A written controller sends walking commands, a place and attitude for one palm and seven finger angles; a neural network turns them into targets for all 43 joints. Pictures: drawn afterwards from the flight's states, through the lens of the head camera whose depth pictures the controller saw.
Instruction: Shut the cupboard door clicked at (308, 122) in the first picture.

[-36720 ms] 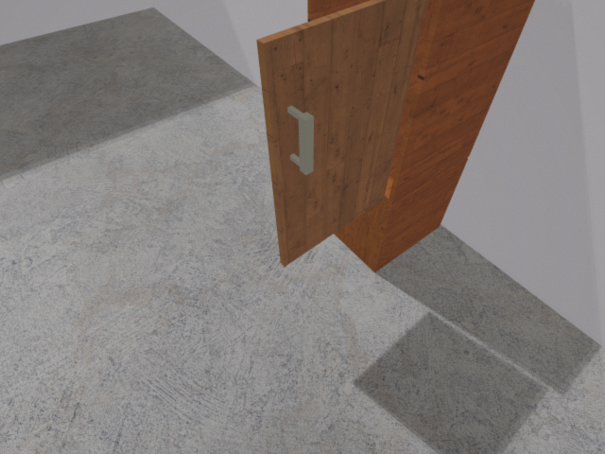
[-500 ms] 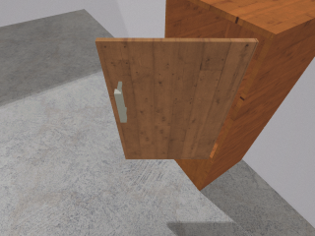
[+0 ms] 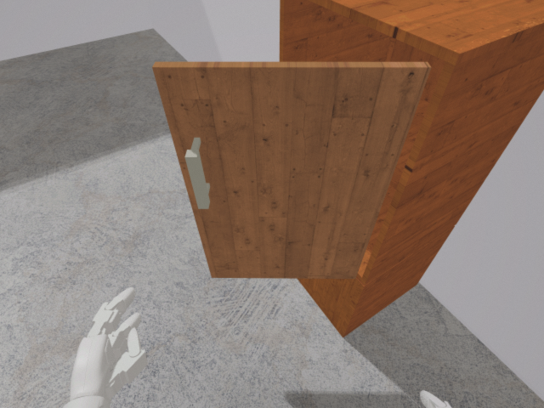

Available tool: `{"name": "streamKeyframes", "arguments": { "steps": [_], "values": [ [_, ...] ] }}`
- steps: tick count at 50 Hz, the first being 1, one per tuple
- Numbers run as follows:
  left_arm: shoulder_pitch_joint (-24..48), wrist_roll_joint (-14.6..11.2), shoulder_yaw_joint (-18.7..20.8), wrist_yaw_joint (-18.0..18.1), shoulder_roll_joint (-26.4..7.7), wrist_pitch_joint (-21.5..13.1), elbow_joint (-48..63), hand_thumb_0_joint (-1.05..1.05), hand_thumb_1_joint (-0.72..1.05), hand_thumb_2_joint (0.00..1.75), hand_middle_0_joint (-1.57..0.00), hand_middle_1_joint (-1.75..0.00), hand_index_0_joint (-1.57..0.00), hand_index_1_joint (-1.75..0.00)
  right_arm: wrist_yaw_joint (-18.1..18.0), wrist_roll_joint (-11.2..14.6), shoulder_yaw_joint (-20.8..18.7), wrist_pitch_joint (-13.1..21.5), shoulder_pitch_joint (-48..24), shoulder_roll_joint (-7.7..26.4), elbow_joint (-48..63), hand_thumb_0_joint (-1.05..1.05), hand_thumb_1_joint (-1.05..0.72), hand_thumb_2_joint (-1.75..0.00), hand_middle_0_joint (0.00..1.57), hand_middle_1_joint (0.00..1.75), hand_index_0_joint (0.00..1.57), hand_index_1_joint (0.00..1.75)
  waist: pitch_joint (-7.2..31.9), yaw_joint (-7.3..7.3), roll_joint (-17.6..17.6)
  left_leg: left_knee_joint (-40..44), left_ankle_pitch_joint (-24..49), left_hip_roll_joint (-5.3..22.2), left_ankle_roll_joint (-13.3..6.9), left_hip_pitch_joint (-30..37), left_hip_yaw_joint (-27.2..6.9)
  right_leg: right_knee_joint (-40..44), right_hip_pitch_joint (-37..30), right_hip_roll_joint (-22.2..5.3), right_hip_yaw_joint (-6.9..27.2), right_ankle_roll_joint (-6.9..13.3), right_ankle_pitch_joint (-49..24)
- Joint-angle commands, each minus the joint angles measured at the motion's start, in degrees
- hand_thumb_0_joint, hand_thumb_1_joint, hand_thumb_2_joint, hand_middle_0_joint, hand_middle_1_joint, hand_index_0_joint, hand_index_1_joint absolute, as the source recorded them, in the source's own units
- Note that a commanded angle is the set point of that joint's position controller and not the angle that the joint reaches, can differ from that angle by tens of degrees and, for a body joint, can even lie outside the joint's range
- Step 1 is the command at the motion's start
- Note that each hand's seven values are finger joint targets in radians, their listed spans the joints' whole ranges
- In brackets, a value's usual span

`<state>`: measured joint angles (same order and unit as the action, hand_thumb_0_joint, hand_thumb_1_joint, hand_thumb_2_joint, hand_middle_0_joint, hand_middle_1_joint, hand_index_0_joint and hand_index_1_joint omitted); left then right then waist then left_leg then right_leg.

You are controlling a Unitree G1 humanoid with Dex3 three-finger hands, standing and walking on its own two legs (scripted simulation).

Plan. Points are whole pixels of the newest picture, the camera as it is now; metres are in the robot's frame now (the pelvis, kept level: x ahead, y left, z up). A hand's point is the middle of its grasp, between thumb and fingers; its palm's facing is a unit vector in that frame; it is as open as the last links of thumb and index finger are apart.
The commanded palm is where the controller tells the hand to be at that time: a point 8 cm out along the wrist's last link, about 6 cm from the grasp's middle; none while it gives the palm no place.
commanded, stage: raise the hand and make a fist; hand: left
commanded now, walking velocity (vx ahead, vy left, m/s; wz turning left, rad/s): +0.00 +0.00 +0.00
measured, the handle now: (200, 174) +0.48 +0.14 +0.08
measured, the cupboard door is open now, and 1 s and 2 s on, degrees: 57 57 57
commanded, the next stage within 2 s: bring the fist close to the handle in 1.74 s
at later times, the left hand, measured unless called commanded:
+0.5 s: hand (150, 379) +0.17 +0.17 +0.00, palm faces -0.04 -1.00 -0.03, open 4.9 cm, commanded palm +0.14 +0.23 +0.01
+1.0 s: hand (122, 349) +0.19 +0.20 +0.05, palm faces +0.01 -1.00 -0.04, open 3.1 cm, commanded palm +0.17 +0.25 +0.06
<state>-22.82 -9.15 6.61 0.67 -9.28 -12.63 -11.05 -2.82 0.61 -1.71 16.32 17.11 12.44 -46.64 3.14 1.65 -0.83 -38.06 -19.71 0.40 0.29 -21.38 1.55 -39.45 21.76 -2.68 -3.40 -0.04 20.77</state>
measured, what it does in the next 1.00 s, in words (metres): stands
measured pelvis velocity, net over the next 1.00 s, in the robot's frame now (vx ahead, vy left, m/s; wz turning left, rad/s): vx -0.02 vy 0.02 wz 0.01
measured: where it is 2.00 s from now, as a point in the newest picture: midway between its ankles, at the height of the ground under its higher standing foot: outside the picture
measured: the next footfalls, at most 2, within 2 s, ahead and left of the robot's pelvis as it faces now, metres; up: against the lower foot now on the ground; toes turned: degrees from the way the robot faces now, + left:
none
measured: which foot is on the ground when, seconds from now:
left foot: down 0.00-1.00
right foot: down 0.00-1.00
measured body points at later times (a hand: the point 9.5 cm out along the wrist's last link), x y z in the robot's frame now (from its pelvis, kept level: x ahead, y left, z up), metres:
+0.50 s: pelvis -0.04 -0.01 -0.07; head +0.00 -0.01 +0.38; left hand +0.17 +0.23 +0.01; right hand +0.15 -0.21 -0.14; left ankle +0.00 +0.12 -0.72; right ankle +0.00 -0.12 -0.72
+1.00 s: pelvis -0.02 +0.02 -0.03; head +0.01 +0.02 +0.42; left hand +0.19 +0.25 +0.05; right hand +0.18 -0.21 -0.09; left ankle +0.00 +0.12 -0.72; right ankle +0.00 -0.12 -0.72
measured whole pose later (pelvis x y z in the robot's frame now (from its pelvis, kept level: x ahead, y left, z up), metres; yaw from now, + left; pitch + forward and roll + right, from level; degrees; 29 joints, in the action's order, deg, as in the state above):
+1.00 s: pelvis -0.02 +0.02 -0.03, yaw +0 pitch +8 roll -2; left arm -24.4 -15.2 7.6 -12.3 -13.6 -14.2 10.2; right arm -3.7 2.2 1.8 13.2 14.4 13.5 -28.3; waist 5.8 -1.5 -1.9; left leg -55.4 -26.5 1.2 -0.9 -36.5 -0.2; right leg -52.3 34.4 -2.1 -4.3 -0.7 25.3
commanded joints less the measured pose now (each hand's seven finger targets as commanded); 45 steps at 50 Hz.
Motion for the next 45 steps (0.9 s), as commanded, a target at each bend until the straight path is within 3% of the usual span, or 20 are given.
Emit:
{"name": "streamKeyframes", "arguments": {
  "steps": [1, 3, 4, 5, 6, 7, 10, 12, 14, 16, 18, 19, 20, 24, 27, 29, 33, 39, 42, 45],
  "values": [
    [-16.86, -5.45, 4.24, -12.55, 0.19, -19.24, -1.8, 0.0, 0.9, 0.9, -0.36, -0.48, -0.36, -0.48, 2.39, -0.79, -4.21, 4.56, -8.42, 6.81, 14.43, 0.0, -0.9, -0.9, 0.2, 0.3, 0.2, 0.3, 1.26, -5.58, 13.99, -9.28, 7.53, -2.31, 1.26, -16.61, -0.53, -7.04, 11.4, 1.43, -0.43, 1.07, -9.09],
    [-13.01, -6.84, 7.5, -19.99, -4.95, -27.35, 0.42, 0.0, 0.9, 0.9, -0.4, -0.52, -0.4, -0.52, 2.97, -0.56, -4.64, 4.56, -9.65, 7.49, 17.71, 0.0, -0.9, -0.9, 0.2, 0.3, 0.2, 0.3, 5.87, -5.5, 9.79, -15.5, 3.89, -2.71, 1.03, -22.52, -0.14, -11.81, 14.36, 0.58, 3.0, 1.54, -5.61],
    [-12.54, -7.34, 9.6, -21.83, -7.67, -27.48, 0.73, 0.0, 0.9, 0.9, -0.42, -0.54, -0.42, -0.54, 2.92, -0.2, -4.8, 4.06, -9.66, 7.76, 19.23, 0.0, -0.9, -0.9, 0.2, 0.3, 0.2, 0.3, 6.92, -6.48, 5.71, -17.0, 3.5, -2.84, 0.45, -23.72, 0.22, -12.61, 14.39, 0.15, 5.15, 1.92, -4.53],
    [-10.69, -8.52, 8.87, -23.02, -8.05, -26.23, 5.63, 0.0, 0.9, 0.9, -0.44, -0.56, -0.44, -0.56, 2.74, 0.22, -4.52, 3.7, -10.99, 8.16, 22.26, 0.0, -0.9, -0.9, 0.2, 0.3, 0.2, 0.3, 9.83, -6.73, 1.81, -17.94, 1.85, -3.26, -0.06, -24.07, 1.05, -12.3, 14.45, -0.06, 6.68, 1.82, -0.46],
    [-7.74, -9.6, 8.76, -23.32, -8.62, -24.24, 9.91, 0.0, 0.9, 0.9, -0.46, -0.58, -0.46, -0.58, 2.27, 0.66, -4.3, 3.42, -11.34, 8.17, 24.4, 0.0, -0.9, -0.9, 0.2, 0.3, 0.2, 0.3, 12.47, -6.35, 0.74, -18.59, 0.24, -3.21, -0.53, -24.07, 1.21, -12.06, 14.99, 0.17, 7.16, 1.65, 3.65],
    [-5.14, -10.67, 8.79, -23.04, -8.84, -22.29, 12.33, 0.0, 0.9, 0.9, -0.47, -0.6, -0.47, -0.6, 1.55, 1.19, -4.01, 3.13, -11.67, 7.87, 25.89, 0.0, -0.9, -0.9, 0.2, 0.3, 0.2, 0.3, 12.22, -5.63, 2.58, -19.5, -3.5, -3.18, -0.77, -25.88, 1.09, -9.85, 16.34, 0.04, 9.13, 1.06, 10.98],
    [4.92, -10.89, 8.88, -19.74, -11.63, -20.7, 26.79, 0.0, 0.9, 0.9, -0.53, -0.66, -0.53, -0.66, -0.33, 1.36, -3.44, 2.78, -9.02, 7.68, 27.43, 0.0, -0.9, -0.9, 0.2, 0.3, 0.2, 0.3, 13.79, -2.96, 0.36, -22.77, -5.4, -1.72, -1.76, -26.37, -0.52, -8.32, 18.12, 0.28, 11.9, 0.73, 16.86],
    [7.88, -9.32, 5.72, -17.91, -10.76, -21.06, 33.44, 0.0, 0.9, 0.9, -0.57, -0.7, -0.57, -0.7, -1.18, 1.26, -2.71, 3.0, -7.62, 7.64, 26.99, 0.0, -0.9, -0.9, 0.2, 0.3, 0.2, 0.3, 14.4, -1.3, -1.65, -22.84, -4.91, -0.89, -2.3, -24.21, -1.41, -8.94, 19.84, 1.2, 10.2, 1.05, 15.43],
    [9.38, -8.26, 3.02, -17.55, -10.4, -20.23, 34.6, 0.0, 0.9, 0.9, -0.6, -0.74, -0.6, -0.74, -2.07, 1.15, -2.0, 3.02, -6.5, 7.98, 25.91, 0.0, -0.9, -0.9, 0.2, 0.3, 0.2, 0.3, 13.04, 0.22, -1.14, -22.82, -4.08, -0.26, -2.71, -23.88, -2.39, -10.16, 21.06, 2.27, 8.45, 1.23, 12.3],
    [7.84, -8.06, 1.84, -18.25, -9.55, -17.88, 31.3, 0.0, 0.9, 0.9, -0.64, -0.78, -0.64, -0.78, -2.64, 1.55, -1.66, 2.95, -6.32, 8.0, 24.91, 0.0, -0.9, -0.9, 0.2, 0.3, 0.2, 0.3, 11.33, 0.49, -0.9, -22.2, -5.35, -0.11, -2.48, -24.8, -2.76, -9.71, 21.25, 2.45, 7.66, 0.99, 13.14],
    [5.79, -8.1, 2.66, -18.64, -10.09, -13.75, 27.68, 0.0, 0.9, 0.9, -0.68, -0.82, -0.68, -0.82, -2.88, 1.84, -1.3, 2.55, -6.16, 7.93, 24.68, 0.0, -0.9, -0.9, 0.2, 0.3, 0.2, 0.3, 10.46, -0.07, -0.25, -20.39, -5.85, -0.18, -2.25, -24.79, -3.2, -8.8, 20.01, 2.57, 6.6, 0.85, 13.36],
    [3.76, -8.17, 4.35, -18.83, -11.08, -11.22, 24.9, 0.0, 0.9, 0.9, -0.69, -0.84, -0.69, -0.84, -2.95, 2.09, -1.17, 2.15, -6.69, 7.8, 24.73, 0.0, -0.9, -0.9, 0.2, 0.3, 0.2, 0.3, 10.24, -1.4, -0.61, -19.84, -5.51, -0.4, -2.21, -25.34, -3.21, -8.36, 18.59, 2.7, 6.81, 1.1, 13.63],
    [2.2, -8.47, 4.05, -18.93, -10.19, -9.23, 25.11, 0.0, 0.9, 0.9, -0.71, -0.86, -0.71, -0.86, -2.78, 2.2, -1.07, 1.8, -6.65, 7.41, 25.44, 0.0, -0.9, -0.9, 0.2, 0.3, 0.2, 0.3, 11.3, -1.74, -0.01, -19.11, -4.85, -0.62, -2.07, -24.85, -3.0, -7.71, 16.83, 2.17, 6.8, 0.82, 12.98],
    [-1.74, -9.03, 9.33, -15.99, -12.63, -4.35, 26.11, 0.0, 0.9, 0.9, -0.79, -0.94, -0.79, -0.94, -2.46, 1.86, -0.75, 0.48, -8.19, 6.38, 26.76, 0.0, -0.9, -0.9, 0.2, 0.3, 0.2, 0.3, 12.72, -4.8, 1.58, -15.83, -1.49, -0.9, -1.69, -22.81, -3.28, -7.48, 11.56, 2.21, 5.25, 0.97, 9.0],
    [-2.37, -9.06, 8.54, -13.93, -10.54, -6.08, 28.77, 0.0, 0.9, 0.9, -0.84, -1.0, -0.84, -1.0, -1.9, 1.37, -0.59, 0.62, -7.48, 5.94, 26.66, 0.0, -0.9, -0.9, 0.2, 0.3, 0.2, 0.3, 13.26, -4.51, 1.6, -14.05, 1.22, -0.88, -1.47, -20.84, -3.31, -8.41, 10.86, 2.24, 3.47, 0.77, 3.5],
    [-1.99, -8.82, 7.99, -13.45, -10.4, -7.63, 28.4, 0.0, 0.9, 0.9, -0.88, -1.04, -0.88, -1.04, -1.68, 1.1, -0.48, 0.8, -7.37, 6.25, 26.13, 0.0, -0.9, -0.9, 0.2, 0.3, 0.2, 0.3, 11.16, -4.14, 1.55, -13.23, 1.44, -0.77, -1.44, -20.41, -3.68, -8.85, 11.54, 2.74, 2.35, 1.08, 2.36],
    [-1.46, -8.26, 4.76, -14.05, -9.3, -10.11, 30.11, 0.0, 0.9, 0.9, -0.95, -1.12, -0.95, -1.12, -1.38, 1.27, -0.54, 1.74, -5.69, 7.34, 25.99, 0.0, -0.9, -0.9, 0.2, 0.3, 0.2, 0.3, 11.08, -2.58, 0.38, -11.65, 0.05, -0.7, -1.53, -17.79, -3.71, -8.67, 13.35, 2.94, 1.14, 0.98, 2.43],
    [0.4, -8.02, 5.78, -13.91, -11.24, -8.97, 32.63, 0.0, 0.9, 0.9, -1.06, -1.24, -1.06, -1.24, -1.71, 1.5, -0.31, 1.67, -5.04, 8.14, 25.95, 0.0, -0.9, -0.9, 0.2, 0.3, 0.2, 0.3, 11.53, -3.04, -2.34, -8.97, 1.85, -0.59, -1.47, -13.87, -4.4, -8.52, 11.04, 3.49, -0.33, 1.59, -1.16],
    [0.15, -7.62, 5.1, -12.97, -10.45, -7.82, 34.45, 0.0, 0.9, 0.9, -1.12, -1.3, -1.12, -1.3, -1.47, 1.59, -0.09, 1.21, -4.6, 7.94, 26.35, 0.0, -0.9, -0.9, 0.2, 0.3, 0.2, 0.3, 12.62, -3.02, -3.72, -7.58, 4.8, -0.38, -1.19, -10.97, -4.44, -8.59, 9.72, 3.58, -1.27, 1.5, -4.86],
    [0.61, -7.29, 4.52, -12.55, -9.93, -6.05, 34.05, 0.0, 0.9, 0.9, -1.17, -1.36, -1.17, -1.36, -1.26, 1.66, 0.21, 0.43, -4.67, 7.84, 26.71, 0.0, -0.9, -0.9, 0.2, 0.3, 0.2, 0.3, 10.95, -3.03, -3.16, -6.36, 6.36, -0.26, -1.03, -10.0, -4.6, -7.91, 8.33, 3.79, -1.72, 1.55, -6.92]
  ]
}}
